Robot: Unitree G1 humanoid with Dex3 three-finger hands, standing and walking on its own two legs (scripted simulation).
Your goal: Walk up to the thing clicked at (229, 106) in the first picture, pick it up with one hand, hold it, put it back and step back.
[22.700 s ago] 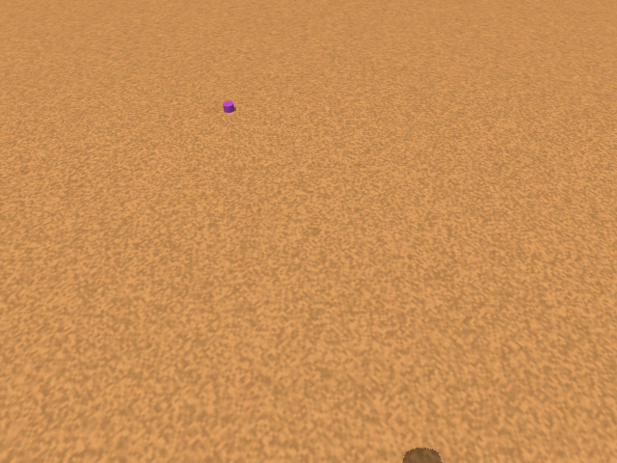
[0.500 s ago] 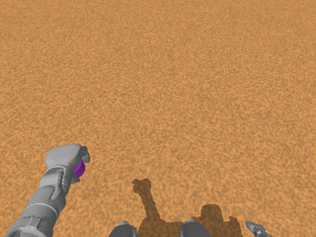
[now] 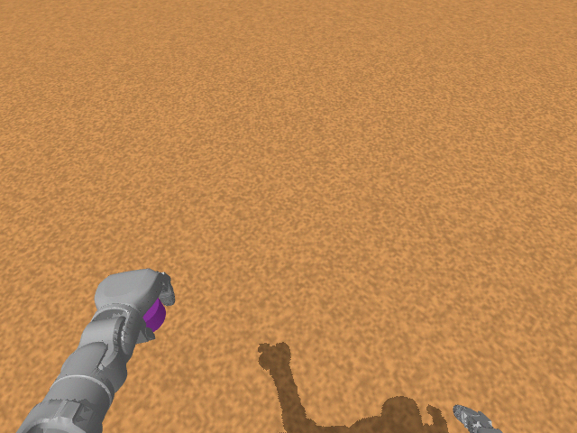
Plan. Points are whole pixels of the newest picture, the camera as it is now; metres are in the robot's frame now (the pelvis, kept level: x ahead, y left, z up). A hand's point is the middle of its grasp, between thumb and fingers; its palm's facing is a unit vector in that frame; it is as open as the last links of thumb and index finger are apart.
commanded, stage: hold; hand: left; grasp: from above
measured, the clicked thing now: (143, 312) +0.34 +0.24 -0.09
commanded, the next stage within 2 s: crouch in 1.64 s
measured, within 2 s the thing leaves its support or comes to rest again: neither
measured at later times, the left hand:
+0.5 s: hand (136, 316) +0.31 +0.22 -0.03, palm faces -0.43 -0.06 -0.90, open 7.5 cm
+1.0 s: hand (133, 319) +0.29 +0.22 -0.01, palm faces -0.42 -0.06 -0.91, open 7.6 cm
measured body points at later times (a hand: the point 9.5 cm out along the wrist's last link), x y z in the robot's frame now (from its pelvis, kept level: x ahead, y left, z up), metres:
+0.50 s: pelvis +0.00 +0.00 +0.01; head +0.02 -0.02 +0.46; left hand +0.32 +0.22 +0.02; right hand +0.12 -0.26 -0.11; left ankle +0.02 +0.12 -0.72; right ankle +0.00 -0.14 -0.72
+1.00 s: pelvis -0.01 -0.01 +0.02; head +0.01 -0.03 +0.47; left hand +0.31 +0.22 +0.04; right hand +0.14 -0.26 -0.10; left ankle +0.02 +0.12 -0.72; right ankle +0.00 -0.14 -0.72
